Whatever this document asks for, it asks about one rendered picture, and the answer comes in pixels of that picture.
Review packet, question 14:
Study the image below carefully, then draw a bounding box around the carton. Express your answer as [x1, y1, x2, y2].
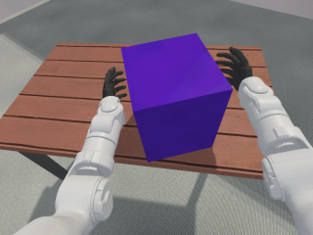
[120, 33, 233, 163]

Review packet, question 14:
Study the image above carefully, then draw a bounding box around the robot left forearm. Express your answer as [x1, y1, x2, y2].
[55, 96, 126, 210]

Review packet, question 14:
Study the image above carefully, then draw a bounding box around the robot left hand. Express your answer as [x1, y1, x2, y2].
[102, 67, 127, 99]

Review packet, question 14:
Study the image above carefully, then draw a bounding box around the robot right upper arm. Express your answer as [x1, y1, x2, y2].
[261, 148, 313, 235]

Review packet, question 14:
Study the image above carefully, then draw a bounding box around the robot left upper arm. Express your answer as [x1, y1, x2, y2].
[13, 174, 113, 235]

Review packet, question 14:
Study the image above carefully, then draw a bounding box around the robot right forearm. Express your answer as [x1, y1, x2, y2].
[238, 76, 313, 158]

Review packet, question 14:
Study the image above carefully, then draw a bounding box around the robot right hand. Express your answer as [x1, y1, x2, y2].
[215, 47, 253, 91]

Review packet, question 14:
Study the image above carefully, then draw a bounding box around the table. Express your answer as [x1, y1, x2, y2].
[0, 42, 275, 181]

